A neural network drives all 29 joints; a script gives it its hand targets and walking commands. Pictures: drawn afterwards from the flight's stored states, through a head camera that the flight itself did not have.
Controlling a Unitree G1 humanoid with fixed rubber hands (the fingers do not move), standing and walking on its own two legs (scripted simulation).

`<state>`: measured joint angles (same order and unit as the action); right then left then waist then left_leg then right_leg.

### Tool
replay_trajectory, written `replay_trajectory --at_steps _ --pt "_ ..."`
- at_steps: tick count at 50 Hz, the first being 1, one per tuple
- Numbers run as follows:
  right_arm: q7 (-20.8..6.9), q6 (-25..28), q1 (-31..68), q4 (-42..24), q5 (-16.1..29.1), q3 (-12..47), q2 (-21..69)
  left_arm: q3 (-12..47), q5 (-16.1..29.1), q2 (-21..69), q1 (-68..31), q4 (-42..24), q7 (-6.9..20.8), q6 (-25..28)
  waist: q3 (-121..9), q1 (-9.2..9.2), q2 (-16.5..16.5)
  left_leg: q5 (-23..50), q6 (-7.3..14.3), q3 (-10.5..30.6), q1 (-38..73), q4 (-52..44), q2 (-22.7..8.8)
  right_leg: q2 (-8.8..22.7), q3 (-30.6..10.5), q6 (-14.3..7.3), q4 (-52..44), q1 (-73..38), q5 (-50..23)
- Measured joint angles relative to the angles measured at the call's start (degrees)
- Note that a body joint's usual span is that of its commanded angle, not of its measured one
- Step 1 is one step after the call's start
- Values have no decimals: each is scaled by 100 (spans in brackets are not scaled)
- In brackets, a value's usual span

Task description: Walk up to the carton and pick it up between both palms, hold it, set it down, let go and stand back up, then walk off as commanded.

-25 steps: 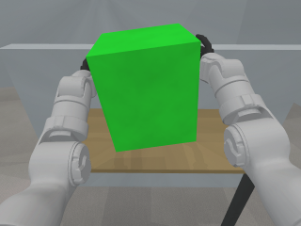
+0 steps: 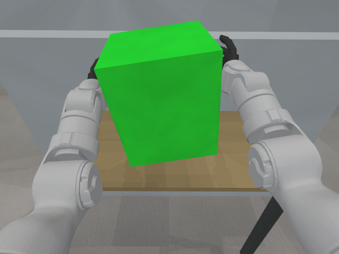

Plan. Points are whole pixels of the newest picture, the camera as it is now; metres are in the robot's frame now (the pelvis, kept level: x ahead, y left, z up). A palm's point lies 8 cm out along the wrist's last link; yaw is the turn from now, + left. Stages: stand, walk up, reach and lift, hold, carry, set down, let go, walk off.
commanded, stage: set down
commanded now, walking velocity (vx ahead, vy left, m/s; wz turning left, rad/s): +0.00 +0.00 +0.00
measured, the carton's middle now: (164, 94) +0.41 -0.01 +0.23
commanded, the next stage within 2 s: none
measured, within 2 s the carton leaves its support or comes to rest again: neither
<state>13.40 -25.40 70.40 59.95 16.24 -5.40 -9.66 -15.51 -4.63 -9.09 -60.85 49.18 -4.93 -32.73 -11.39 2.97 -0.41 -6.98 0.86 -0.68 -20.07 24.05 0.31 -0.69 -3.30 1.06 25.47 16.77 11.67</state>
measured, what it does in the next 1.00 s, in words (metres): stands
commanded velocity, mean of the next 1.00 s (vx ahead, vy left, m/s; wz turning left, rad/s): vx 0.00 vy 0.00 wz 0.00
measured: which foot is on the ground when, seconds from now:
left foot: down 0.00-1.00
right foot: down 0.00-1.00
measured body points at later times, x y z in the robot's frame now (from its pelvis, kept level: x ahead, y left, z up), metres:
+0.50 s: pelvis +0.01 +0.00 +0.00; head -0.04 +0.02 +0.45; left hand +0.45 +0.14 +0.22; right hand +0.43 -0.16 +0.27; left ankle +0.06 +0.11 -0.74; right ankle +0.02 -0.13 -0.74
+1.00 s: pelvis +0.01 +0.00 +0.00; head -0.01 +0.02 +0.45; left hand +0.46 +0.14 +0.18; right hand +0.44 -0.16 +0.24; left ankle +0.06 +0.11 -0.74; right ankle +0.02 -0.13 -0.74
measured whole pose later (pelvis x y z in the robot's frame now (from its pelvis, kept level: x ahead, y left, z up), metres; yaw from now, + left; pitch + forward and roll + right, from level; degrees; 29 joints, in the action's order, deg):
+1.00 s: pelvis +0.01 +0.00 +0.00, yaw +0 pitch +3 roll -1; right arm 12.8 -17.5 64.5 59.9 10.2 -10.1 -5.0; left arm -15.5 -3.5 -9.1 -55.9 56.5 -4.4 -19.6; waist -8.8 6.0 0.6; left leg -8.3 0.9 -0.7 -19.3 24.1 0.3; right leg -0.7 -3.3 1.1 23.8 15.3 12.0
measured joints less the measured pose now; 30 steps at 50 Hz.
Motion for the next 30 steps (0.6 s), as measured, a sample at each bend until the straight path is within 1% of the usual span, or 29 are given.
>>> replay_trajectory --at_steps 9,19,24,30 --pt "4 176 -286 -3 0 209 136 0 91 0 370 -199 -7 15 0 145 7 -82 0 0 54 0 -3 1 -1 0 -150 -124 0" --pt "11 346 -380 -5 0 223 196 0 117 0 492 -247 -14 142 0 263 40 -90 0 0 69 0 -3 1 -1 3 -166 -146 -1" --pt "20 414 -380 -4 -11 101 222 0 118 0 493 -56 27 390 3 267 40 -90 0 1 72 0 -3 1 -1 5 -166 -149 -1" --pt "26 455 -380 -5 -220 -173 307 0 117 0 492 254 74 728 76 267 45 -90 0 1 72 0 -3 1 -1 6 -166 -149 -1"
